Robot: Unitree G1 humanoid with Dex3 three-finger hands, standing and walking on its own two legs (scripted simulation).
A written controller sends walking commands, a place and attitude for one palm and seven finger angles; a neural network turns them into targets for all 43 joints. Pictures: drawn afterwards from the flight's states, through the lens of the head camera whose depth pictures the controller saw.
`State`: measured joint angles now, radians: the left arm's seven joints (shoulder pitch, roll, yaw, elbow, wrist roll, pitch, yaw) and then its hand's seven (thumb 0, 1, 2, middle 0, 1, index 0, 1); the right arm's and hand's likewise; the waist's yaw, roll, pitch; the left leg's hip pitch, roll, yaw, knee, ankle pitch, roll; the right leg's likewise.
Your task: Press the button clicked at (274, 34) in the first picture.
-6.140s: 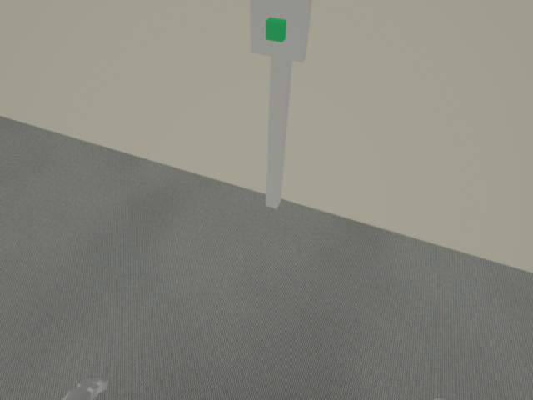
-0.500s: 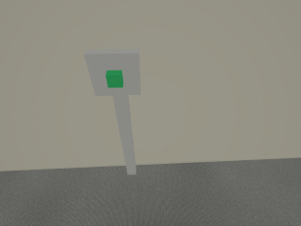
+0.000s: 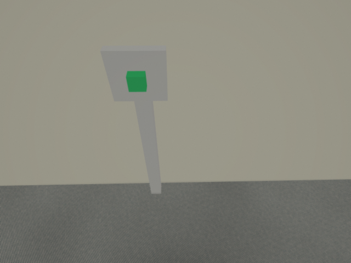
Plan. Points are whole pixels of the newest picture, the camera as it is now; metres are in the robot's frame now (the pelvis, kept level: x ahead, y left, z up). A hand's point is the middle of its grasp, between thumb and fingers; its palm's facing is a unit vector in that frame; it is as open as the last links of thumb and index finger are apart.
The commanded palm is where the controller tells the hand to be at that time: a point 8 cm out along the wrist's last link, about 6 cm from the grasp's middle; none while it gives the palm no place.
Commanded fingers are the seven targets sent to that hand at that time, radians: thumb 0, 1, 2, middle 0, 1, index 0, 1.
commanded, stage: look again from close up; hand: left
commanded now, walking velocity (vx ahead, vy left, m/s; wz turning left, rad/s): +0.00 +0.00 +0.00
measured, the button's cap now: (137, 80) +0.59 +0.15 +0.10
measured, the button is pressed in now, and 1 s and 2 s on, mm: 0 0 0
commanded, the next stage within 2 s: shuffle to correct the standing spot in 0.40 s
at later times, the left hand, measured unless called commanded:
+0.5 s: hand out of the picture +0.04 +0.18 -0.18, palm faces +0.00 -0.98 -0.19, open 7.3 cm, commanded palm none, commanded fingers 0.00 0.90 0.90 -0.20 -0.30 -0.20 -0.30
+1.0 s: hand out of the picture +0.01 +0.14 -0.19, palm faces +0.12 -0.98 -0.16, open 7.3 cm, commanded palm none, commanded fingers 0.00 0.90 0.90 -0.20 -0.30 -0.20 -0.30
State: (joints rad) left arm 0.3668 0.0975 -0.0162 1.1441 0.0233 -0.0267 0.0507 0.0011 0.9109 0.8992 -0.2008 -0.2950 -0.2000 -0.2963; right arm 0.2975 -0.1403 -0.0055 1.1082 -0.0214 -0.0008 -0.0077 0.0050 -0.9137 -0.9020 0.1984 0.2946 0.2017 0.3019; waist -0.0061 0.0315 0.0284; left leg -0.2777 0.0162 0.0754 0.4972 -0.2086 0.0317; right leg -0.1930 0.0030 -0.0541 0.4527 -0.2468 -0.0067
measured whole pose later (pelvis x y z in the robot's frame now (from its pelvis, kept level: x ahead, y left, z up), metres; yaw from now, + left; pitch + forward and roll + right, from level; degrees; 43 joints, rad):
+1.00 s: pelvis +0.08 -0.01 -0.01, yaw +4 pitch +1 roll -1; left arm 0.42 0.14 0.02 1.08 0.04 -0.03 0.04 0.00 0.91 0.90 -0.20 -0.29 -0.20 -0.30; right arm 0.29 -0.14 -0.02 1.09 -0.03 0.00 -0.02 0.01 -0.92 -0.90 0.20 0.29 0.20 0.30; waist 0.02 -0.02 0.02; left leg -0.35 0.03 0.09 0.77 -0.46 0.05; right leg -0.12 0.01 -0.13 0.53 -0.42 -0.03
